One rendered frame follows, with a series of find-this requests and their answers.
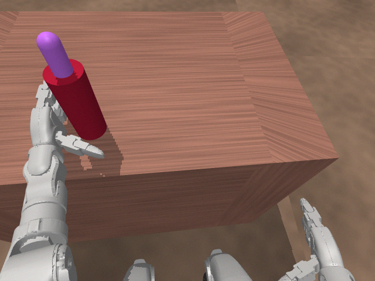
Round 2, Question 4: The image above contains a right robot arm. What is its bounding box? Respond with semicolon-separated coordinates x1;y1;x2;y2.
318;266;355;281

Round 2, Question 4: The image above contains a left robot hand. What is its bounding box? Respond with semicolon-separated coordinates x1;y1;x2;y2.
30;80;105;159

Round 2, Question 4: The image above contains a bottle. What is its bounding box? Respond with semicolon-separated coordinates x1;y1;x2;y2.
36;32;107;141

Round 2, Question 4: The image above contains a left robot arm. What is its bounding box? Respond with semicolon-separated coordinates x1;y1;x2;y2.
0;145;77;281

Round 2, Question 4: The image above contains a right robot hand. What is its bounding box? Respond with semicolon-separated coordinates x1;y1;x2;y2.
278;198;345;281

